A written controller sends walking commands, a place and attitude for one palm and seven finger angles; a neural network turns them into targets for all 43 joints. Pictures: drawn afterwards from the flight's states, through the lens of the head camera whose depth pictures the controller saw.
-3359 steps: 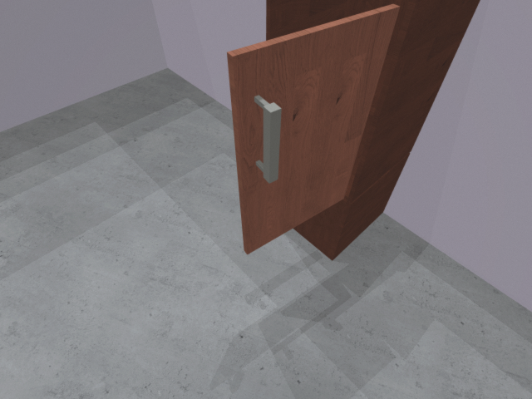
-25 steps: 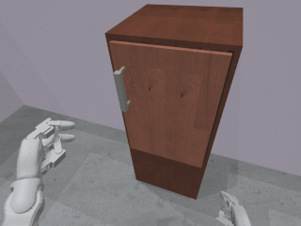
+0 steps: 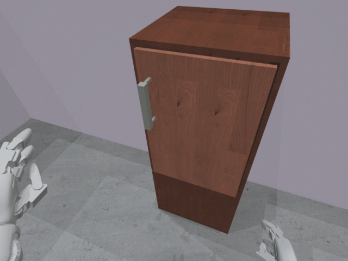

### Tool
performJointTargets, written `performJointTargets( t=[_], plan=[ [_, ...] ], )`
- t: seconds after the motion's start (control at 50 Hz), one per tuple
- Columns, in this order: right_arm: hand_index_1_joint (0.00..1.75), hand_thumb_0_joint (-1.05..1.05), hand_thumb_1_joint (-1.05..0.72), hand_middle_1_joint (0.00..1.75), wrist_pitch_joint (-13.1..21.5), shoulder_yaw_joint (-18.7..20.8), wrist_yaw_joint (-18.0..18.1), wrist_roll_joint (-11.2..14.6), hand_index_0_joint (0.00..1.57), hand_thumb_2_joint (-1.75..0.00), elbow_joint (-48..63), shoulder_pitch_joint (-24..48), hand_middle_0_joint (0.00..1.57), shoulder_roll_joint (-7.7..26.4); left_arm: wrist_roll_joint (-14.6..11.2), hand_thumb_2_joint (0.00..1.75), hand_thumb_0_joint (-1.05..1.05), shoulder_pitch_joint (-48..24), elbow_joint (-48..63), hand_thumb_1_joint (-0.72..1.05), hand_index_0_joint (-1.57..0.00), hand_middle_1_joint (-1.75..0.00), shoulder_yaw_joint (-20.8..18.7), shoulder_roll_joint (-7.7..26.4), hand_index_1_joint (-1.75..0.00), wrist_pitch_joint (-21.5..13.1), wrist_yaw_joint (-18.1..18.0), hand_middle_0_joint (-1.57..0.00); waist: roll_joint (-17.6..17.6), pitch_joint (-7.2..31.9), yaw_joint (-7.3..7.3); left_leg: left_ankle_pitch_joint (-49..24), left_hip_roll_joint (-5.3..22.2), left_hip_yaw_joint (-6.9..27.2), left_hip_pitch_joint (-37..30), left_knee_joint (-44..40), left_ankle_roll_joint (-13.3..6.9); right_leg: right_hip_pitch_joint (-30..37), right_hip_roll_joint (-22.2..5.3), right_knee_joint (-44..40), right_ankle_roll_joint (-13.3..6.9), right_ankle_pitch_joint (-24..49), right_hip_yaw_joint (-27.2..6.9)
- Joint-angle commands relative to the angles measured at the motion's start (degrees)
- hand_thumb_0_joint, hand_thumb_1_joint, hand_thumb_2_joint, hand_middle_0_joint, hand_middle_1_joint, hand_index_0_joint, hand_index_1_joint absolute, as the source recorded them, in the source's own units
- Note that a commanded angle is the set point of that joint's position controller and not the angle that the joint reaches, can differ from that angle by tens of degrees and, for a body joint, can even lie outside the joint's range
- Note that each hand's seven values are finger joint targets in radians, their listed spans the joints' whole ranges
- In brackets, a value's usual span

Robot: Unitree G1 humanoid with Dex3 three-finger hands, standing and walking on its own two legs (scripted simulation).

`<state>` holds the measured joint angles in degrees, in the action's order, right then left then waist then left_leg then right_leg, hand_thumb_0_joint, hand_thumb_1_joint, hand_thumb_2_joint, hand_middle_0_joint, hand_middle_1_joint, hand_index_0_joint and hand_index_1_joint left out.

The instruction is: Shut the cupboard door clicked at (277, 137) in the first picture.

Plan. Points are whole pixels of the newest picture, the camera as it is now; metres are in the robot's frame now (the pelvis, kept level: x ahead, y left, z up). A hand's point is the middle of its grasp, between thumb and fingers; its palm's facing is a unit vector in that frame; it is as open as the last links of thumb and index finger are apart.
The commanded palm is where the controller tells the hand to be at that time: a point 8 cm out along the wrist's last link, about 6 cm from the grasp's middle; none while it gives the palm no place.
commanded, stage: draw the hand back to the body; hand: left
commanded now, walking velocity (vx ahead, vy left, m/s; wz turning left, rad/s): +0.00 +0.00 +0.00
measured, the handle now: (148, 104) +0.56 +0.16 +0.07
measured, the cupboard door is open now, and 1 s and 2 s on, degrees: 0 0 0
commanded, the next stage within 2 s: step back with the hand held close in 0.08 s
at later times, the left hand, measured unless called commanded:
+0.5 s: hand (47, 181) +0.20 +0.26 +0.15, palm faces +0.35 -0.80 -0.49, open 7.4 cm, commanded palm +0.14 +0.31 +0.17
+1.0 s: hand out of the picture +0.11 +0.29 +0.16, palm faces +0.47 -0.76 -0.45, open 7.4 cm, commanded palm +0.04 +0.32 +0.17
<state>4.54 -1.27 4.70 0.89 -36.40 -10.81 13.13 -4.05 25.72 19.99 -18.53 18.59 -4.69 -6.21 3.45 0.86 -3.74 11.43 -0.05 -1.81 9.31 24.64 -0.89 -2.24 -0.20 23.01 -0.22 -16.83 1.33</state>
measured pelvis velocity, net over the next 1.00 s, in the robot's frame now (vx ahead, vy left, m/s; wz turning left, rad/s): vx -0.09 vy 0.02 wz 0.02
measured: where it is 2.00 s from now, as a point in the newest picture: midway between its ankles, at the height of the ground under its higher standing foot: outside the picture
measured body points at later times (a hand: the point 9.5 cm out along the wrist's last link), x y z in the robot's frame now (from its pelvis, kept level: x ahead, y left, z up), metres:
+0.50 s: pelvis -0.01 +0.01 +0.00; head +0.00 -0.01 +0.45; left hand +0.18 +0.30 +0.18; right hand +0.17 -0.24 -0.09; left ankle +0.03 +0.11 -0.74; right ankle -0.04 -0.12 -0.74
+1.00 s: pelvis -0.09 +0.02 -0.02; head -0.09 +0.03 +0.43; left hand +0.07 +0.33 +0.18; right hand +0.07 -0.22 -0.10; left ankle +0.02 +0.11 -0.74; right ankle -0.04 -0.11 -0.74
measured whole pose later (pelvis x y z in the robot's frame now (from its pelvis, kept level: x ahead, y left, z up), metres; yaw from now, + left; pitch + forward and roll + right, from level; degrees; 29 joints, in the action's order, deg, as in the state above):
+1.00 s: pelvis -0.09 +0.02 -0.02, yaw +1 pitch -1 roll -2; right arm 3.0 -0.6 4.9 0.7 -33.5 -14.0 12.3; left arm -2.2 29.8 27.0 -24.6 23.2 -12.8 -8.8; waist 1.6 -0.2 -0.2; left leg 12.0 0.5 -1.5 26.1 34.3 -2.9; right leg -18.6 1.0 32.5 0.8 -13.5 0.4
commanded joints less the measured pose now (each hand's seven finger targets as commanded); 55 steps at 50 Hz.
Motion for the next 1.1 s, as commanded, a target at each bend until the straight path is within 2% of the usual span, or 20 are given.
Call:
performJointTargets(
  t=[0.0,0.18,0.2,0.22,0.26,0.32,0.42,0.56,0.6,0.62,0.7,0.72,0.8,0.82,0.88,0.9,0.92,1.0,1.04,1.08],
  plan=[
    [0.30,0.00,-0.90,0.30,3.36,2.04,0.19,-0.26,0.20,-0.90,9.50,7.97,0.20,5.56,-0.17,0.90,0.00,-4.95,12.85,0.90,-0.20,-0.30,-9.17,13.35,-0.30,-3.90,-0.75,-0.20,0.69,2.04,-0.37,-8.21,1.08,1.07,-6.39,-3.24,-0.55,-7.27,0.50,-5.40,-0.39,11.37,0.31],
    [0.30,0.00,-0.90,0.30,2.66,2.19,0.21,-0.09,0.20,-0.90,10.23,7.92,0.20,5.43,-0.54,0.90,0.00,-5.49,12.38,0.90,-0.20,-0.30,-7.63,11.78,-0.30,-3.67,-0.22,-0.20,-0.35,1.83,0.11,-6.90,1.21,0.42,-7.14,-3.46,-0.75,-8.06,0.38,-5.90,0.05,9.82,0.05],
    [0.30,0.00,-0.90,0.30,1.62,1.55,0.03,0.72,0.20,-0.90,11.94,7.27,0.20,6.07,0.05,0.90,0.00,-14.69,14.44,0.90,-0.20,-0.30,-16.04,20.95,-0.30,-6.15,-1.23,-0.20,2.37,-3.05,1.93,-2.46,2.07,1.23,-3.73,-1.26,-1.37,-12.35,-2.33,-9.25,0.00,11.98,-3.48],
    [0.30,0.00,-0.90,0.30,1.24,2.18,0.19,0.12,0.20,-0.90,10.25,7.70,0.20,5.55,0.08,0.90,0.00,-6.70,11.35,0.90,-0.20,-0.30,-11.27,15.49,-0.30,-6.54,-0.51,-0.20,-2.42,0.71,1.89,-4.12,2.28,1.90,-2.44,1.18,-1.83,-11.98,-4.05,-7.95,-0.33,14.36,-4.08],
    [0.30,0.00,-0.90,0.30,0.06,2.94,-0.04,-0.05,0.20,-0.90,10.63,7.21,0.20,6.37,0.22,0.90,0.00,-1.94,11.40,0.90,-0.20,-0.30,-8.51,13.05,-0.30,-6.64,-0.05,-0.20,-3.22,3.50,2.38,-8.29,2.53,1.20,-2.95,2.85,-1.62,-11.93,-5.08,-5.85,-0.37,20.27,-4.45],
    [0.30,0.00,-0.90,0.30,-1.02,3.39,0.38,0.08,0.20,-0.90,11.22,6.99,0.20,6.63,0.13,0.90,0.00,-0.05,13.18,0.90,-0.20,-0.30,-9.58,14.31,-0.30,-6.79,-0.50,-0.20,-0.30,7.54,2.53,-15.55,3.51,0.95,-3.99,2.81,-1.55,-10.63,-4.86,-2.31,0.14,25.37,-3.49],
    [0.30,0.00,-0.90,0.30,-3.24,3.71,1.10,0.36,0.20,-0.90,12.94,6.47,0.20,6.68,-0.34,0.90,0.00,2.68,14.82,0.90,-0.20,-0.30,-12.19,16.60,-0.30,-6.13,-1.37,-0.20,-1.30,10.87,2.65,-25.44,4.73,1.39,-3.90,2.90,-1.35,-8.47,-3.63,2.08,0.46,30.85,-2.28],
    [0.30,0.00,-0.90,0.30,-4.51,4.00,1.14,0.68,0.20,-0.90,14.61,5.96,0.20,7.07,-0.73,0.90,0.00,5.23,15.91,0.90,-0.20,-0.30,-12.59,16.84,-0.30,-6.26,-2.11,-0.20,-0.43,9.04,2.84,-17.61,5.59,2.42,1.53,0.33,-1.18,-9.67,-2.57,2.84,0.56,21.51,-3.14],
    [0.30,0.00,-0.90,0.30,-4.21,4.25,1.30,0.45,0.20,-0.90,14.53,5.94,0.20,7.51,-0.68,0.90,0.00,5.51,16.26,0.90,-0.20,-0.30,-13.91,18.17,-0.30,-6.71,-2.49,-0.20,0.19,8.22,2.71,-12.03,5.65,2.90,3.99,-0.76,-1.38,-9.79,-2.15,2.02,0.63,17.33,-3.48],
    [0.30,0.00,-0.90,0.30,-4.06,3.93,1.19,0.69,0.20,-0.90,14.44,5.52,0.20,7.05,-0.66,0.90,0.00,5.74,16.10,0.90,-0.20,-0.30,-12.42,16.46,-0.30,-6.98,-2.48,-0.20,-0.19,7.73,3.08,-9.29,5.87,3.50,5.37,-1.51,-1.41,-9.56,-2.18,2.24,0.53,15.01,-3.30],
    [0.30,0.00,-0.90,0.30,-2.54,4.14,1.44,0.33,0.20,-0.90,14.37,5.38,0.20,8.10,0.25,0.90,0.00,3.34,17.51,0.90,-0.20,-0.30,-13.85,17.85,-0.30,-8.73,-3.11,-0.20,2.91,3.90,3.31,11.37,6.79,6.19,14.81,-6.96,-2.56,-7.65,-0.30,2.57,0.78,4.76,-3.22],
    [0.30,0.00,-0.90,0.30,-2.22,3.78,1.40,0.37,0.20,-0.90,14.26,4.75,0.20,7.62,0.47,0.90,0.00,3.94,16.98,0.90,-0.20,-0.30,-12.83,16.28,-0.30,-9.13,-3.21,-0.20,3.59,3.56,3.49,15.30,7.35,7.31,17.73,-8.36,-3.01,-5.94,-0.03,3.88,0.77,3.44,-2.89],
    [0.30,0.00,-0.90,0.30,-0.37,4.28,1.41,-0.10,0.20,-0.90,13.70,4.28,0.20,8.64,1.46,0.90,0.00,2.02,17.57,0.90,-0.20,-0.30,-14.30,17.06,-0.30,-10.58,-3.42,-0.20,5.64,2.91,3.25,25.21,9.13,9.58,25.79,-11.19,-4.20,-1.56,1.94,8.22,1.14,1.41,-2.63],
    [0.30,0.00,-0.90,0.30,0.08,3.96,1.26,0.09,0.20,-0.90,13.56,3.58,0.20,7.91,1.53,0.90,0.00,1.54,17.82,0.90,-0.20,-0.30,-12.50,14.85,-0.30,-10.86,-3.32,-0.20,5.75,3.09,3.53,26.38,9.32,10.12,26.95,-11.30,-4.25,-0.91,1.97,9.43,1.01,1.00,-2.17],
    [0.30,0.00,-0.90,0.30,1.38,4.24,0.92,-0.16,0.20,-0.90,12.91,3.03,0.20,8.07,1.99,0.90,0.00,0.58,18.68,0.90,-0.20,-0.30,-12.70,14.85,-0.30,-11.50,-3.51,-0.20,5.79,3.14,3.48,28.14,8.99,9.60,28.46,-9.24,-4.28,-1.52,1.85,9.89,0.50,-0.42,-3.57],
    [0.30,0.00,-0.90,0.30,1.81,4.49,0.99,-0.49,0.20,-0.90,12.68,3.40,0.20,8.40,2.19,0.90,0.00,0.30,19.47,0.90,-0.20,-0.30,-14.64,17.25,-0.30,-11.86,-3.53,-0.20,4.57,3.60,3.28,28.70,8.70,9.52,27.89,-8.75,-4.11,-2.43,2.10,8.99,0.50,-1.86,-4.08],
    [0.30,0.00,-0.90,0.30,2.07,4.08,0.84,-0.39,0.20,-0.90,12.52,2.68,0.20,7.36,2.00,0.90,0.00,0.38,19.75,0.90,-0.20,-0.30,-12.99,15.34,-0.30,-12.15,-3.49,-0.20,2.77,3.56,3.57,26.60,7.53,8.79,26.85,-6.60,-3.65,-4.16,1.05,7.51,-0.07,-2.35,-4.90],
    [0.30,0.00,-0.90,0.30,2.61,4.40,0.25,-1.35,0.20,-0.90,10.40,2.03,0.20,7.02,1.54,0.90,0.00,-0.87,21.09,0.90,-0.20,-0.30,-13.70,17.75,-0.30,-12.71,-4.28,-0.20,-3.83,2.79,4.25,15.42,2.43,3.84,12.68,6.73,-0.31,-22.30,-5.85,-4.58,-3.54,-10.13,-13.59],
    [0.30,0.00,-0.90,0.30,2.41,3.91,0.14,-1.23,0.20,-0.90,9.41,1.35,0.20,6.04,1.50,0.90,0.00,-1.83,19.60,0.90,-0.20,-0.30,-11.50,16.12,-0.30,-12.89,-4.66,-0.20,-6.61,2.46,4.86,11.16,1.43,3.02,8.75,10.50,0.55,-26.93,-7.77,-5.75,-3.85,-9.31,-12.84],
    [0.30,0.00,-0.90,0.30,2.19,4.02,0.26,-1.05,0.20,-0.90,9.11,1.40,0.20,5.99,1.40,0.90,0.00,-1.59,18.27,0.90,-0.20,-0.30,-12.25,17.04,-0.30,-13.07,-5.06,-0.20,-6.61,2.30,5.03,11.25,1.53,3.61,8.01,9.95,0.32,-28.45,-7.09,-5.54,-3.13,-10.03,-10.98]
  ],
)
